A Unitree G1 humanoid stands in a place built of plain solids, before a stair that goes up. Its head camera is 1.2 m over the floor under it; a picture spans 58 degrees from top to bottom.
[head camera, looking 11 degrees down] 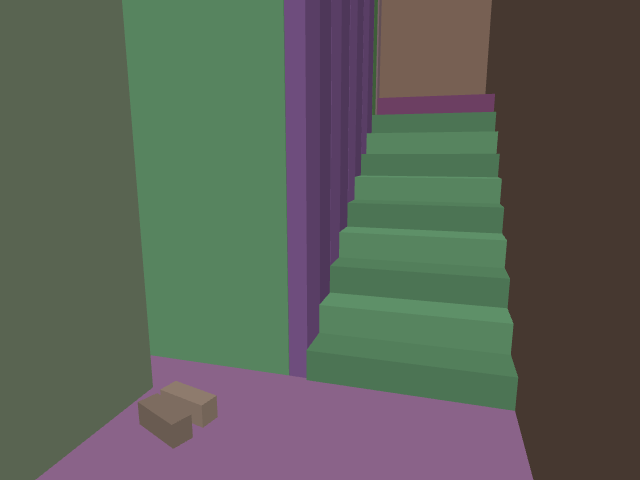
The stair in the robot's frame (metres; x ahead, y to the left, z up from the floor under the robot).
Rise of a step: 0.17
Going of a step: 0.24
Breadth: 1.05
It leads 16 degrees to the right of straight ahead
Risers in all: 10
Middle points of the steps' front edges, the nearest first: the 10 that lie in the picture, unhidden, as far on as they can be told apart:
2.02 -0.43 0.18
2.26 -0.50 0.35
2.50 -0.57 0.52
2.73 -0.63 0.70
2.97 -0.70 0.87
3.20 -0.77 1.04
3.44 -0.84 1.22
3.67 -0.91 1.39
3.91 -0.97 1.56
4.14 -1.04 1.74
